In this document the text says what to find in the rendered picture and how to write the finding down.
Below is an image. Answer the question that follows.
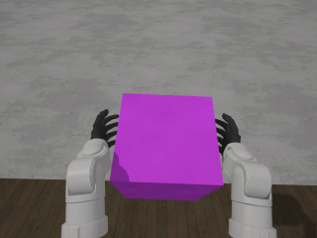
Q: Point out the carton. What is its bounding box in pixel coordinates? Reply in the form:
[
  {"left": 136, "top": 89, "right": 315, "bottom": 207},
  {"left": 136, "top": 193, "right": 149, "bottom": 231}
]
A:
[{"left": 109, "top": 93, "right": 224, "bottom": 201}]

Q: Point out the robot right forearm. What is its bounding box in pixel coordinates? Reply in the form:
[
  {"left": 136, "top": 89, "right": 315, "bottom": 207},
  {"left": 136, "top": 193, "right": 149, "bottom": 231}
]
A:
[{"left": 221, "top": 142, "right": 277, "bottom": 238}]

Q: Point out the robot right hand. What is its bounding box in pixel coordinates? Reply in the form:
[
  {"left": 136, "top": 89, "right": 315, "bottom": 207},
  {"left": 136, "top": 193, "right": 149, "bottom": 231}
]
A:
[{"left": 215, "top": 113, "right": 241, "bottom": 157}]

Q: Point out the robot left forearm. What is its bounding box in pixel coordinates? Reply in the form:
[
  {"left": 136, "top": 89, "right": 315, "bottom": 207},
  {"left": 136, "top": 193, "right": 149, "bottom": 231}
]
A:
[{"left": 60, "top": 138, "right": 112, "bottom": 238}]

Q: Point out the robot left hand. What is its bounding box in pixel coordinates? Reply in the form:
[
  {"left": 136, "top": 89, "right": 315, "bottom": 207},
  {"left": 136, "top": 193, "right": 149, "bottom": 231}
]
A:
[{"left": 90, "top": 109, "right": 119, "bottom": 148}]

